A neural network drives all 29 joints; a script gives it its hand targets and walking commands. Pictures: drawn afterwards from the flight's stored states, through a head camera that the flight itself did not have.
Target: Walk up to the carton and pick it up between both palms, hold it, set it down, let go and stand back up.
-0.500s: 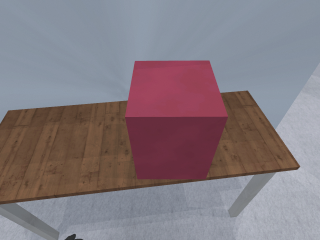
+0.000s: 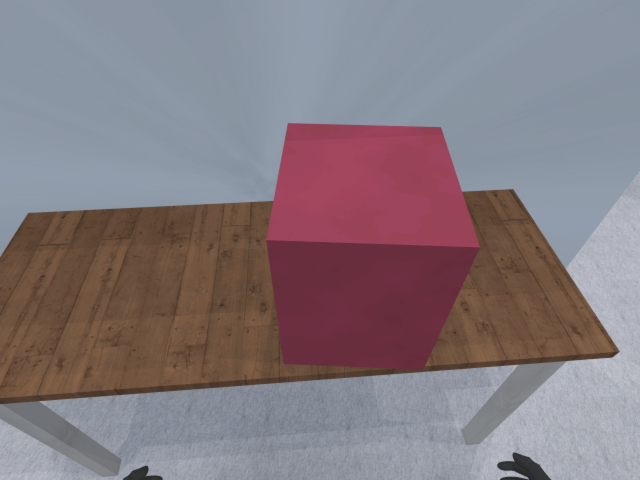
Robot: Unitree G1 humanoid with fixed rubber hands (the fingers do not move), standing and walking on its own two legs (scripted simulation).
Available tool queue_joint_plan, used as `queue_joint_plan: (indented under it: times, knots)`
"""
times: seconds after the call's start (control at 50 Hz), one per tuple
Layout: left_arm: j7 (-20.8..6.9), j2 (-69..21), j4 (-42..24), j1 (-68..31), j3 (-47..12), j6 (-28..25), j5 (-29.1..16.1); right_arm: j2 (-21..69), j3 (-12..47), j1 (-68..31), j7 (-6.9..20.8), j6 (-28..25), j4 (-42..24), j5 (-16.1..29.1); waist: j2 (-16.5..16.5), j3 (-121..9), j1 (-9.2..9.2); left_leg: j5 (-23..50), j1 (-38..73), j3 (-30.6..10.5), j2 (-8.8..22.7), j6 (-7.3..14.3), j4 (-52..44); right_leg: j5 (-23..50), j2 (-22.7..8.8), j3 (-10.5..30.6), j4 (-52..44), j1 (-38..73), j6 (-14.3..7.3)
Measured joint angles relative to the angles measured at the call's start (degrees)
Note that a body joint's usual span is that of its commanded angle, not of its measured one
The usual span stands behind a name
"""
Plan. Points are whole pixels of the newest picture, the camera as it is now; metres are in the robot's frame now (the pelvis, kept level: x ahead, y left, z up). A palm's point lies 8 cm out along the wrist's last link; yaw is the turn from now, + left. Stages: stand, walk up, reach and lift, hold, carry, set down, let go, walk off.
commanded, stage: walk up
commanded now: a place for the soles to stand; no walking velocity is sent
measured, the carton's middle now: (358, 251) +0.44 -0.05 +0.02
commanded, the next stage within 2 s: none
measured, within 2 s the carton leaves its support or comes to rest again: neither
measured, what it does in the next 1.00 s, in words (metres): steps to the right: right foot, then left foot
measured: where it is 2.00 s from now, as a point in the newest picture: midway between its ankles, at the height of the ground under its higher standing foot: outside the picture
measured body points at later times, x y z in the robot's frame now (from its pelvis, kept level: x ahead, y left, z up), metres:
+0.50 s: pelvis -0.04 -0.12 -0.03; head -0.02 -0.13 +0.42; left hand +0.08 +0.15 -0.13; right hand +0.04 -0.43 -0.13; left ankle -0.01 +0.10 -0.71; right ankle +0.01 -0.24 -0.73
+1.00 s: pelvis -0.03 -0.12 +0.00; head -0.02 -0.11 +0.45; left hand +0.00 +0.16 -0.12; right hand +0.06 -0.38 -0.11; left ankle -0.06 -0.01 -0.73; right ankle +0.02 -0.24 -0.73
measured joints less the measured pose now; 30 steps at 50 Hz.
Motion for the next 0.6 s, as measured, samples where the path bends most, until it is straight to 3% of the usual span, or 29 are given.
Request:
queue_joint_plan:
  times: [0.14, 0.16, 0.24, 0.28, 0.34, 0.4, 0.42, 0.46, 0.52, 0.6]
  knots:
    - [-0.50, 0.00, -0.49, 0.33, 0.10, 0.34, 0.70, 0.06, -0.20, 0.12, -0.45, 0.02, 0.66, -0.35, -0.27, 0.50, 0.13, 0.38, -0.23, -0.08, 0.11, -0.21, -0.12, 0.34, 0.10, -0.20, 1.11, -0.91, -0.61]
    - [-0.94, 0.50, -1.04, -0.04, 0.22, 1.07, 1.60, 0.12, -0.36, 0.28, -1.16, -0.18, 0.43, -0.77, -0.57, 1.15, 0.33, 0.33, -0.28, 0.07, 0.28, -0.23, 0.18, 0.74, 0.14, -0.62, 3.79, -2.29, -1.03]
    - [-1.69, 2.48, -3.09, -2.53, 1.64, 3.87, 4.10, -0.33, -1.35, 1.80, -3.56, -0.56, 1.21, -2.32, -1.17, 4.54, -0.50, 0.94, -0.15, -0.83, 2.30, 0.45, 0.33, -9.49, 0.88, -2.58, 20.64, -9.47, -0.86]
    - [-1.96, 3.27, -4.32, -3.93, 2.33, 4.41, 4.11, -0.65, -2.03, 2.95, -4.23, -0.41, 2.30, -2.84, -1.97, 5.97, -1.11, 1.97, -0.02, -1.48, 3.25, 0.43, -0.71, -9.12, 0.31, -1.98, 25.12, -12.27, -0.58]
    - [-2.43, 3.21, -5.13, -5.93, 2.69, 4.40, 3.03, -1.79, -3.03, 3.96, -4.15, -0.09, 3.48, -2.66, -2.91, 7.56, -1.78, 3.18, -0.67, -2.26, 4.23, -0.51, -1.34, -6.17, -1.59, -0.30, 23.57, -13.72, -0.25]
    - [-2.75, 2.05, -4.84, -6.06, 2.42, 3.79, 1.74, -3.40, -3.90, 3.61, -3.36, 0.34, 3.84, -2.43, -2.71, 7.59, -2.32, 2.17, -2.65, -2.94, 5.28, -0.73, 1.27, -3.91, -3.04, 0.19, 14.91, -10.61, -0.53]
    - [-2.73, 1.75, -4.70, -5.34, 2.26, 3.31, 1.40, -3.95, -4.08, 3.51, -3.08, 0.63, 3.67, -2.36, -2.41, 7.09, -2.32, 0.87, -3.81, -3.41, 5.65, -0.38, 3.69, -2.20, -3.13, 0.12, 10.33, -7.99, -0.79]
    - [-2.15, 0.20, -3.17, -4.11, 1.77, 2.23, 1.05, -5.02, -4.51, 2.26, -2.71, 1.32, 3.53, -1.91, 0.75, 7.48, -2.18, -6.69, -6.32, -6.87, 6.41, 1.31, 11.53, 0.82, -0.93, -1.74, 10.80, -7.25, -0.13]
    - [-0.98, -1.38, -0.78, -1.23, 0.62, 2.11, 0.83, -3.62, -3.95, 1.64, -3.07, 2.56, 3.09, -1.06, 2.33, 5.36, -1.25, -15.03, -10.39, -8.10, 1.24, 1.32, 23.59, -1.53, -0.45, -3.46, 11.34, -6.55, -1.54]
    - [0.26, -1.34, 0.25, 1.57, 0.86, 1.54, 1.11, -1.68, -2.25, 0.79, -2.09, 2.37, 2.97, -0.22, 2.37, 3.15, 0.76, -10.81, -11.98, -3.91, -2.36, 0.51, 27.22, 2.21, -0.14, -4.61, 4.20, -3.99, -3.18]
